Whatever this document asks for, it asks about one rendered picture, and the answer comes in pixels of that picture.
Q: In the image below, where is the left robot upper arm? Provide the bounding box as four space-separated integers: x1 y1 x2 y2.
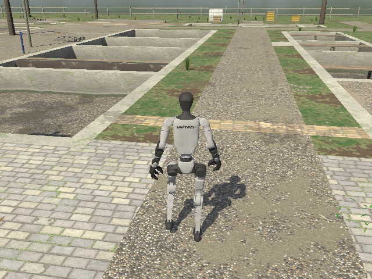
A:
158 117 174 150

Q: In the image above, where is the left robot forearm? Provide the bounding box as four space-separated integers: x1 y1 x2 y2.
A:
151 141 164 167

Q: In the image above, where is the robot left hand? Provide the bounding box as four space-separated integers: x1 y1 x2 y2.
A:
149 166 163 180

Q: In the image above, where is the robot right shin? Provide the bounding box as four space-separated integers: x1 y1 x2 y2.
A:
194 196 203 234

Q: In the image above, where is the right robot upper arm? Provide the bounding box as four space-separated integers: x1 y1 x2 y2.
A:
198 117 215 149

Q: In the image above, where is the right robot forearm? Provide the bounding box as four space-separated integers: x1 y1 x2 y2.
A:
209 140 220 162

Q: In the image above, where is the robot right hand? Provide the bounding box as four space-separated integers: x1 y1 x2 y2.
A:
208 159 221 171

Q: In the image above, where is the right robot thigh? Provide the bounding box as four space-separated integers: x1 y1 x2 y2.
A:
194 162 206 206

